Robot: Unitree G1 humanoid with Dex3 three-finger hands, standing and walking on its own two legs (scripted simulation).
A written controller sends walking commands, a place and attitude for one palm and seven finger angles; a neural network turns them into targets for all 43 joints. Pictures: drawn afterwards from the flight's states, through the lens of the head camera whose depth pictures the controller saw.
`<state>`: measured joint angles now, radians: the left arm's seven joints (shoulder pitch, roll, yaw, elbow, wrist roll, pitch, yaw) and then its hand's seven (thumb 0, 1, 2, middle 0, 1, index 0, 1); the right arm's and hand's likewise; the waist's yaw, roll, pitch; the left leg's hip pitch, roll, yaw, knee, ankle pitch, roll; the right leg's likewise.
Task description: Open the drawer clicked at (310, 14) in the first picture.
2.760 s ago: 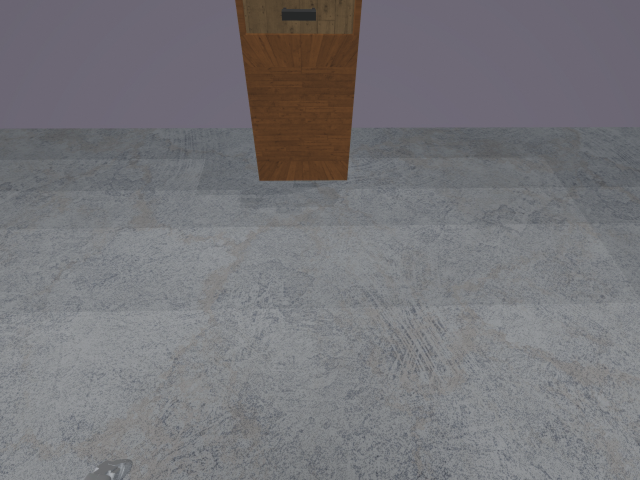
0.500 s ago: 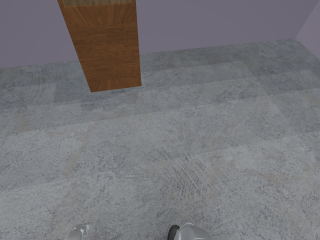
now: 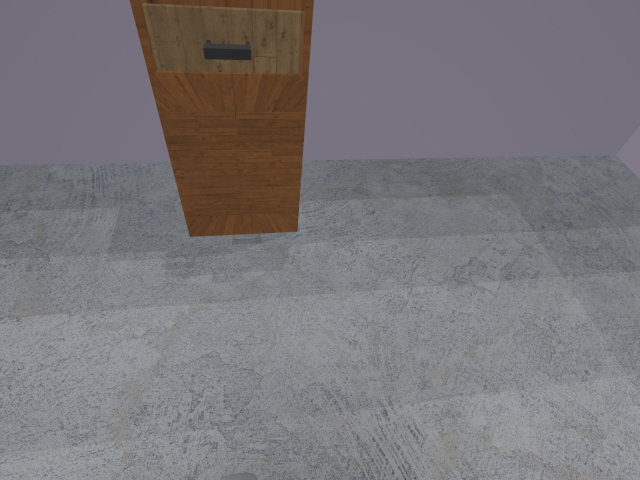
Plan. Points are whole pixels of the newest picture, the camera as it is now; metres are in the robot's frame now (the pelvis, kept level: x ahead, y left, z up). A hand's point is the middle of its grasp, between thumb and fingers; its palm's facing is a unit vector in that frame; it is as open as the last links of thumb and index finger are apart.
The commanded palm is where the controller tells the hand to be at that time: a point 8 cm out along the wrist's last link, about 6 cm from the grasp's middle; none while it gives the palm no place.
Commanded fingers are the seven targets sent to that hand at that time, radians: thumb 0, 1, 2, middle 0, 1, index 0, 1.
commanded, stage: walk to a spot facing it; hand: left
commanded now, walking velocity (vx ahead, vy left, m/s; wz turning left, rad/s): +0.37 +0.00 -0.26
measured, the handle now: (228, 47) +1.05 +0.35 +0.01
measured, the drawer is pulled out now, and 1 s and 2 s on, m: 0.00 0.00 0.00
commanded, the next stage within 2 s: turn to face it in 0.40 s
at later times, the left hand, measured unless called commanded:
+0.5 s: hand (267, 339) +0.36 +0.12 -0.17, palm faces -0.18 -0.96 -0.22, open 7.4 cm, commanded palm none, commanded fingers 0.00 0.90 0.90 -0.20 -0.30 -0.20 -0.30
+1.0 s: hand (249, 329) +0.38 +0.16 -0.18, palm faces +0.06 -0.98 -0.17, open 7.3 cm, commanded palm none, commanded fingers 0.00 0.90 0.90 -0.20 -0.30 -0.20 -0.30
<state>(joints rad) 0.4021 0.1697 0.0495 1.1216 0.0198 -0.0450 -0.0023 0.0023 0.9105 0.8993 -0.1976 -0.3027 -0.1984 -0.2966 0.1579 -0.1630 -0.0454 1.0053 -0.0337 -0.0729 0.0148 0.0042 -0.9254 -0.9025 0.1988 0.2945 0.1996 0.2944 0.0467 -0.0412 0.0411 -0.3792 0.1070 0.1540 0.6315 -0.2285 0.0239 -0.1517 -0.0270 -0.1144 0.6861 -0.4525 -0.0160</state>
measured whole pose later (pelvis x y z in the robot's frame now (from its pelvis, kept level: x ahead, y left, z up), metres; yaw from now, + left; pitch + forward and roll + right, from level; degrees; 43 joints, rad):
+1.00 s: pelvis +0.33 -0.03 +0.00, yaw +0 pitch -1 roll -2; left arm 0.21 0.20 0.06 1.01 0.01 0.04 0.02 0.00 0.92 0.90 -0.20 -0.30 -0.20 -0.30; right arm 0.20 -0.17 -0.04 0.98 -0.03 0.00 0.00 0.00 -0.92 -0.90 0.20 0.29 0.20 0.29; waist 0.00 -0.03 0.08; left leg -0.37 0.05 0.13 0.65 -0.27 0.07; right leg -0.36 -0.09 -0.15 0.98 -0.55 0.05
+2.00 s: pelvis +0.35 -0.02 +0.02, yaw +15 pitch -1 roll -1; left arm 0.40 0.19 0.05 1.15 0.03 0.03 -0.01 0.01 0.91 0.90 -0.20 -0.30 -0.20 -0.30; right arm 0.25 -0.16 -0.04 1.02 -0.02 -0.05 -0.02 -0.01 -0.94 -0.90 0.20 0.30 0.20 0.30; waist 0.03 -0.03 0.02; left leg -0.11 0.03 0.13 0.43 -0.31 0.03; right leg -0.40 -0.10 -0.11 0.96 -0.40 0.02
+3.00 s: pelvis +0.60 +0.03 +0.02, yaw +13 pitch +0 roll +0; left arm 0.24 0.17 0.04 1.06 0.01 0.05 0.03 0.00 0.91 0.90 -0.20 -0.30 -0.20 -0.30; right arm 0.09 -0.14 -0.03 1.02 -0.02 0.00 -0.05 -0.01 -0.93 -0.90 0.21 0.30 0.21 0.30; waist 0.03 -0.01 0.12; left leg -0.25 0.07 0.14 0.45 -0.19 0.01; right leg -0.34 -0.03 -0.04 0.86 -0.51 0.02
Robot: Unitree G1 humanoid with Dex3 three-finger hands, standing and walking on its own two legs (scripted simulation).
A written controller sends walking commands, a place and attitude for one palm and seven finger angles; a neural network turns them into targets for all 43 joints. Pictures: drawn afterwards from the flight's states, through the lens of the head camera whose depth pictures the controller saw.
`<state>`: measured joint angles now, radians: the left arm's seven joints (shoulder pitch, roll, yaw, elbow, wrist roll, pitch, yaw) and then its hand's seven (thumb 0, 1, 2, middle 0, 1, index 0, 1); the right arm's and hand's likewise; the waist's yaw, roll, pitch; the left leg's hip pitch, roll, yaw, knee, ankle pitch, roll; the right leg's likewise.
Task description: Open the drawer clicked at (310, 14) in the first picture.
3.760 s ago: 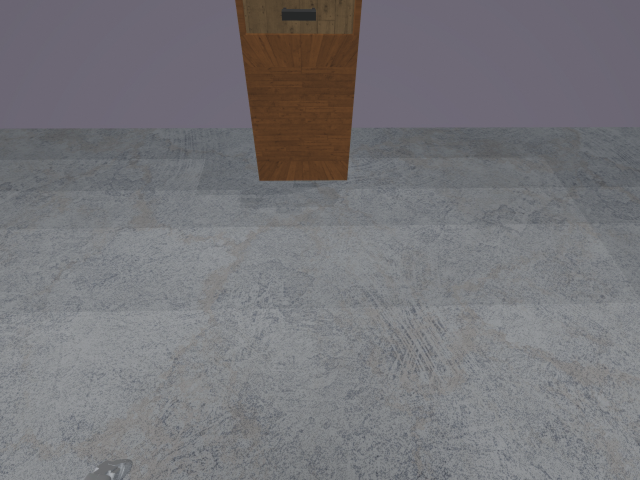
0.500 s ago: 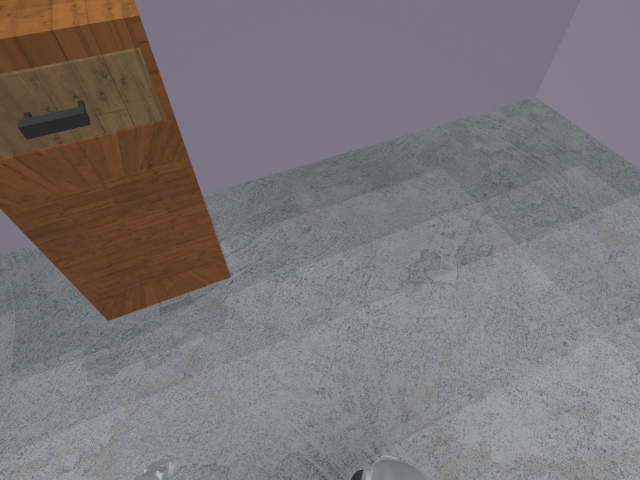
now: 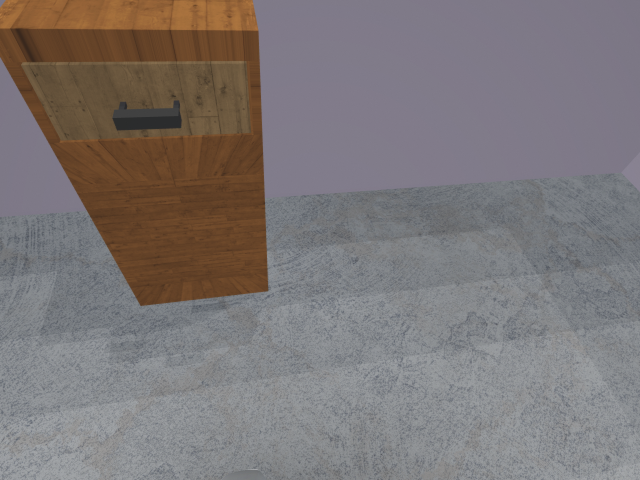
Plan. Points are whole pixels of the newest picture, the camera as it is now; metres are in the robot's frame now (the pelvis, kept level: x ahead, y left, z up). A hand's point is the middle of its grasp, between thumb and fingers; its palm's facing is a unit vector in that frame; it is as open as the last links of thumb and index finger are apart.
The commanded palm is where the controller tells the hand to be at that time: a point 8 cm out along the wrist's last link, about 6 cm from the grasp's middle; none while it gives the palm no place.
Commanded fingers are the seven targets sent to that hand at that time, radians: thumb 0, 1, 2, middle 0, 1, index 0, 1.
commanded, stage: turn to face it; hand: left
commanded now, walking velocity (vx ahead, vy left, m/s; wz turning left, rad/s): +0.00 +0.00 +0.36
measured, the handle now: (149, 112) +0.72 +0.38 +0.01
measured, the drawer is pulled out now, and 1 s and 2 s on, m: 0.00 0.00 0.00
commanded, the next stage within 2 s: take the last steps up to it in 0.40 s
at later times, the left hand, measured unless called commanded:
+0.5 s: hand out of the picture +0.03 +0.14 -0.14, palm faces +0.21 -0.94 -0.27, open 7.4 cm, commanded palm none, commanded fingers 0.00 0.90 0.90 -0.20 -0.30 -0.20 -0.30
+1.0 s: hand out of the picture -0.10 +0.17 -0.16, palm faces +0.33 -0.93 -0.17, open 7.4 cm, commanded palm none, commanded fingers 0.00 0.90 0.90 -0.20 -0.30 -0.20 -0.30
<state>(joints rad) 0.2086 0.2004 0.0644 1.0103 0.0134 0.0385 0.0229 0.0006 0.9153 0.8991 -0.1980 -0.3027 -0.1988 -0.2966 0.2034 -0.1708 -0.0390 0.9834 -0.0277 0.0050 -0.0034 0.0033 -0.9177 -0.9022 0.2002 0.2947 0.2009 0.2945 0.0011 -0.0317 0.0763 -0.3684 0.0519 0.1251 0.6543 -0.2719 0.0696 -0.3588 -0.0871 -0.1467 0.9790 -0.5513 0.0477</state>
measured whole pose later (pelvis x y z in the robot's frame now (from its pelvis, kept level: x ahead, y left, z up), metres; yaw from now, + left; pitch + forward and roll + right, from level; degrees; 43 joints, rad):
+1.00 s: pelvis +0.02 +0.01 +0.02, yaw +15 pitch -1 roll -1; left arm 0.40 0.19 0.05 1.15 0.03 0.03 -0.01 0.01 0.91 0.90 -0.20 -0.30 -0.20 -0.30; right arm 0.25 -0.16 -0.04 1.02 -0.02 -0.05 -0.02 -0.01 -0.94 -0.90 0.20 0.30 0.20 0.30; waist 0.03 -0.03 0.02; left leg -0.11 0.03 0.13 0.43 -0.31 0.03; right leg -0.40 -0.10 -0.11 0.96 -0.40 0.02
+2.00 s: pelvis +0.27 +0.06 +0.02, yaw +13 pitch +0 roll +0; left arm 0.24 0.17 0.04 1.06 0.01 0.05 0.03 0.00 0.91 0.90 -0.20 -0.30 -0.20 -0.30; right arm 0.09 -0.14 -0.03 1.02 -0.02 0.00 -0.05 -0.01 -0.93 -0.90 0.21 0.30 0.21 0.30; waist 0.03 -0.01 0.12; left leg -0.25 0.07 0.14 0.45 -0.19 0.01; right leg -0.34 -0.03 -0.04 0.86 -0.51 0.02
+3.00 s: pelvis +0.24 +0.06 +0.02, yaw +14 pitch +0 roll +0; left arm 0.27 0.15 0.01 1.13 0.01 0.00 0.02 0.00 0.91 0.90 -0.20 -0.30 -0.20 -0.30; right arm 0.22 -0.17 -0.01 1.09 -0.01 -0.01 -0.04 0.00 -0.94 -0.90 0.20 0.30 0.20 0.30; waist 0.03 0.00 0.03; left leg -0.14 0.00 0.05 0.43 -0.29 0.01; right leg -0.21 -0.06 -0.05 0.45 -0.24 0.03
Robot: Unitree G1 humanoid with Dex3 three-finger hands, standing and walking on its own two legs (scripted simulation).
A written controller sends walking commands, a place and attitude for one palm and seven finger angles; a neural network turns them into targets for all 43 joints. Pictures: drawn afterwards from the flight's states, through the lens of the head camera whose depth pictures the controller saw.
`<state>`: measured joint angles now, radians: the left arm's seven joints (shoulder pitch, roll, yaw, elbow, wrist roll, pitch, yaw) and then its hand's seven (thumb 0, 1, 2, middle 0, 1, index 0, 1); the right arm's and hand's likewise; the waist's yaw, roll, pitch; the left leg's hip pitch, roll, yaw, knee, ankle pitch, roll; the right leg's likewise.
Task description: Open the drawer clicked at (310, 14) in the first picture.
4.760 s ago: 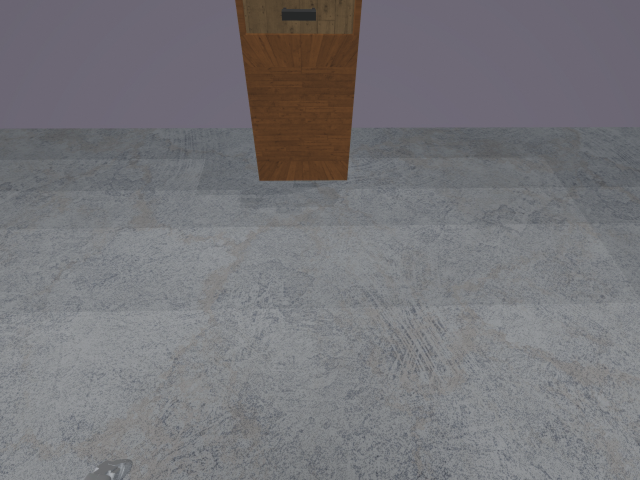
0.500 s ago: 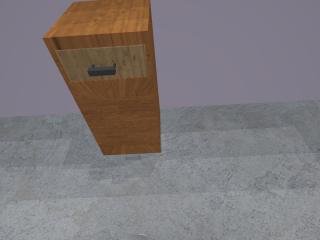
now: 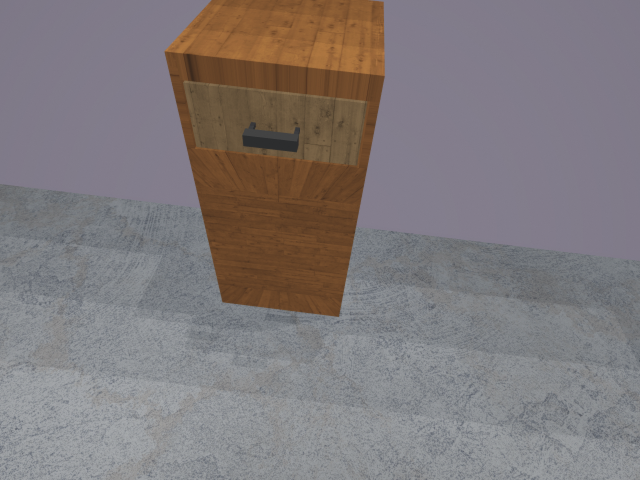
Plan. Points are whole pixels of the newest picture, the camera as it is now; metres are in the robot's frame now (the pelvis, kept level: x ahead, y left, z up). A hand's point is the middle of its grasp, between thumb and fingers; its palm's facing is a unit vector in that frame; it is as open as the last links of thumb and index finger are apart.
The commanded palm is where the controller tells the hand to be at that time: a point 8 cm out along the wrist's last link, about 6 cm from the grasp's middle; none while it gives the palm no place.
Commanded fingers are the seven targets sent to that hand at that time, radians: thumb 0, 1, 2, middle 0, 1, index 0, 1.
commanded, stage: take the last steps up to it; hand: left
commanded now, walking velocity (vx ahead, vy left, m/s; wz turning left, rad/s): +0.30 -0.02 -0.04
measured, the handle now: (272, 134) +0.77 +0.17 +0.00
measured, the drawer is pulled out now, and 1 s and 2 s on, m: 0.00 0.00 0.00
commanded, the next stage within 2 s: come to a stop and stand still in 0.56 s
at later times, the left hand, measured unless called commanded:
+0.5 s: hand (247, 400) +0.27 +0.14 -0.17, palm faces +0.01 -0.98 -0.20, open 7.3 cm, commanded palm none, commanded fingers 0.00 0.90 0.90 -0.20 -0.30 -0.20 -0.30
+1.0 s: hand (229, 403) +0.26 +0.16 -0.18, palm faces +0.02 -0.98 -0.21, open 7.4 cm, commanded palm none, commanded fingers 0.00 0.90 0.90 -0.20 -0.30 -0.20 -0.30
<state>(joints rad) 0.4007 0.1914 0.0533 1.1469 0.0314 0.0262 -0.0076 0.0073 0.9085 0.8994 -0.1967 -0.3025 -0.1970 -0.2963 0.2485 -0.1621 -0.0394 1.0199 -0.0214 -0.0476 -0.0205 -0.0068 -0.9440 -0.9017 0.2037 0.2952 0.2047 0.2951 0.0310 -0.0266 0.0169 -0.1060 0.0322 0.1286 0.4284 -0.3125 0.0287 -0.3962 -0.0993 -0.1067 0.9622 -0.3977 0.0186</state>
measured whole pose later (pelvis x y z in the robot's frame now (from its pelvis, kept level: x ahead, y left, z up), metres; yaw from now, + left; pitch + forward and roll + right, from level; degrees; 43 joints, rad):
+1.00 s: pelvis +0.26 -0.02 +0.00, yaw -2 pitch +0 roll +0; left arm 0.24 0.17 0.04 1.06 0.01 0.05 0.03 0.00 0.91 0.90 -0.20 -0.30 -0.20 -0.30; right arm 0.09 -0.14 -0.03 1.02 -0.02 0.00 -0.05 -0.01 -0.93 -0.90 0.21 0.30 0.21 0.30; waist 0.03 -0.01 0.12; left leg -0.25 0.07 0.14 0.45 -0.19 0.01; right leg -0.34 -0.03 -0.04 0.86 -0.51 0.02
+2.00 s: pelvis +0.22 -0.01 +0.00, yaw -1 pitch +0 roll +0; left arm 0.27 0.15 0.01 1.13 0.01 0.00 0.02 0.00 0.91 0.90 -0.20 -0.30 -0.20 -0.30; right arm 0.22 -0.17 -0.01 1.09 -0.01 -0.01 -0.04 0.00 -0.94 -0.90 0.20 0.30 0.20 0.30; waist 0.03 0.00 0.03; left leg -0.14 0.00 0.05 0.43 -0.29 0.01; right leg -0.21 -0.06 -0.05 0.45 -0.24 0.03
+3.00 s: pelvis +0.24 -0.04 -0.01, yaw -1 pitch +1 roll +1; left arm 0.42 0.21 -0.06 0.41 0.15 0.06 0.15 0.03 0.92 0.89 -0.21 -0.32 -0.21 -0.31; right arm 0.33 -0.21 -0.01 0.95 0.03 -0.19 -0.10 0.02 -0.93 -0.90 0.20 0.30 0.20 0.30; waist 0.04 0.03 0.03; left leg -0.17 0.02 0.06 0.49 -0.34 -0.02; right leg -0.28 -0.04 -0.04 0.58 -0.32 -0.01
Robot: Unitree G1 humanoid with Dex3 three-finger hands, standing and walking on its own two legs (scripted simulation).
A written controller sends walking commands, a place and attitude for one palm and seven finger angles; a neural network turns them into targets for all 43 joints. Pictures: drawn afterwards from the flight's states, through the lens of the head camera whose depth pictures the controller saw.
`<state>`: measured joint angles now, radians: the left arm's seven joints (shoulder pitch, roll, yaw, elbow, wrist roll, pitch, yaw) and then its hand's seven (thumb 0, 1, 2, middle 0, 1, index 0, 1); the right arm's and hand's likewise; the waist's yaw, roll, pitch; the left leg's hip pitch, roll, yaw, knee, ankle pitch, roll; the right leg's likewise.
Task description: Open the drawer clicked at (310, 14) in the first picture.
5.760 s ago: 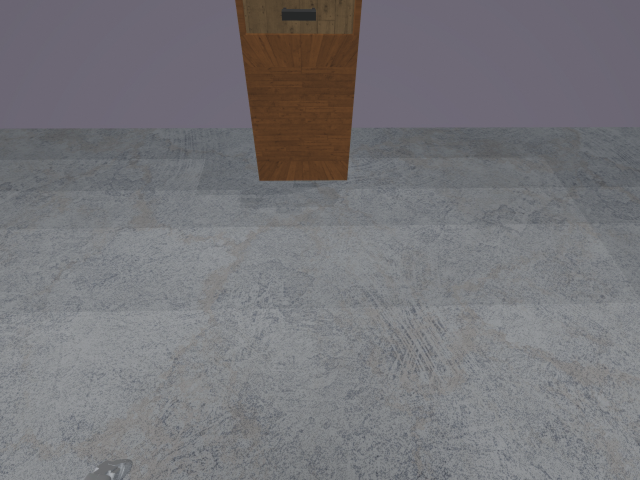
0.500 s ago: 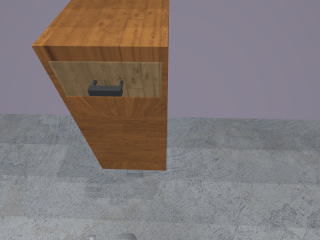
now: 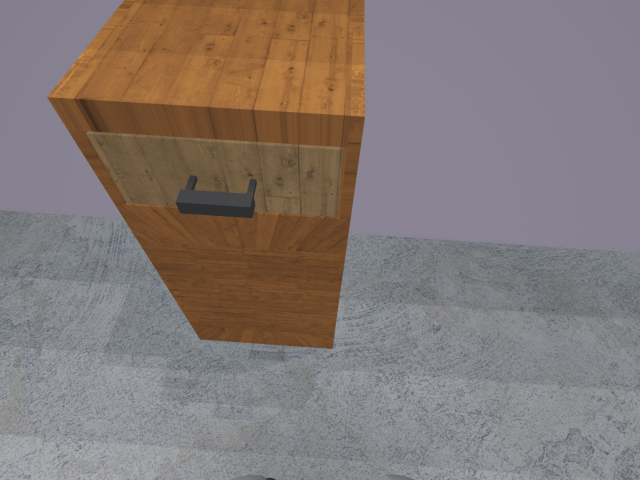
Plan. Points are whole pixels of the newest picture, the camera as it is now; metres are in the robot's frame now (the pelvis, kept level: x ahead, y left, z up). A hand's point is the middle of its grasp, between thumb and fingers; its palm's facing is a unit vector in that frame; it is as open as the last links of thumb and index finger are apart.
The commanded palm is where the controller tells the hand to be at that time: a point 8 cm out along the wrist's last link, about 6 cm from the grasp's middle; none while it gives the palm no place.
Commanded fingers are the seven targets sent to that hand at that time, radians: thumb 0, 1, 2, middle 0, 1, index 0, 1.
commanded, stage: come to a stop and stand still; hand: left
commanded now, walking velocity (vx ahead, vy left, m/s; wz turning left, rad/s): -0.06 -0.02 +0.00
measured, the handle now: (219, 193) +0.51 +0.21 +0.00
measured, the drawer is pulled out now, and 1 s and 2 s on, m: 0.00 0.00 0.00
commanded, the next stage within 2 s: look again from close up in 1.18 s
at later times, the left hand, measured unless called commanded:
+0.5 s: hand out of the picture +0.01 +0.12 -0.14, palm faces +0.12 -0.95 -0.29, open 7.3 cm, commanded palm none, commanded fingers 0.00 0.90 0.90 -0.20 -0.30 -0.20 -0.30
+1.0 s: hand out of the picture -0.05 +0.18 -0.18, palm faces +0.08 -0.98 -0.18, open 7.4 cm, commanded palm none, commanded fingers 0.00 0.90 0.90 -0.20 -0.30 -0.20 -0.30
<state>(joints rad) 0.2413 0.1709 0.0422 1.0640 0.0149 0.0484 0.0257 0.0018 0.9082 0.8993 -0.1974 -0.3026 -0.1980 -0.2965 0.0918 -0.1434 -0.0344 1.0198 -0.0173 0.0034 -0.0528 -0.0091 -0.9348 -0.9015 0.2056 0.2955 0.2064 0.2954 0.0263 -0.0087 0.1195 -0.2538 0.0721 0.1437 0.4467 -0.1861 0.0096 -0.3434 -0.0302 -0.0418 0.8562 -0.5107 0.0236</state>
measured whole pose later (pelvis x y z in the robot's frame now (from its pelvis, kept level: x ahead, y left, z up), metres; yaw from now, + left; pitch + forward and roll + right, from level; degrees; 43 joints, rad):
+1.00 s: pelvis -0.03 +0.00 +0.00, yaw +1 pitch +0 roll +0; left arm 0.27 0.15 0.01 1.13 0.01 0.00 0.02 0.00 0.91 0.90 -0.20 -0.30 -0.20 -0.30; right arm 0.22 -0.17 -0.01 1.09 -0.01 -0.01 -0.04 0.00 -0.94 -0.90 0.20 0.30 0.20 0.30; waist 0.03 0.00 0.03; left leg -0.14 0.00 0.05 0.43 -0.29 0.01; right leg -0.21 -0.06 -0.05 0.45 -0.24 0.03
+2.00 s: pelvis -0.02 -0.02 -0.01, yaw +1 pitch +1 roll +1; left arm 0.42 0.21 -0.06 0.41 0.15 0.06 0.15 0.03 0.92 0.89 -0.21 -0.32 -0.21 -0.31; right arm 0.33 -0.21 -0.01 0.95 0.03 -0.19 -0.10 0.02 -0.93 -0.90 0.20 0.30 0.20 0.30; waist 0.04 0.03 0.03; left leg -0.17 0.02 0.06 0.49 -0.34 -0.02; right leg -0.28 -0.04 -0.04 0.58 -0.32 -0.01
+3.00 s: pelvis -0.05 +0.01 -0.02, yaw +1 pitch +4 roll +0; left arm 0.12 0.42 -0.02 -0.03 1.00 0.00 0.30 0.00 -0.21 0.42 -0.30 -1.02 -0.30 -1.01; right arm 0.14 -0.27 -0.05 0.63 -0.04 0.06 -0.03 0.01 -0.91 -0.90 0.20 0.29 0.20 0.29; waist 0.08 0.06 -0.02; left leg -0.36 0.00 0.03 0.65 -0.36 0.01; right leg -0.43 -0.06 -0.02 0.66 -0.31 0.02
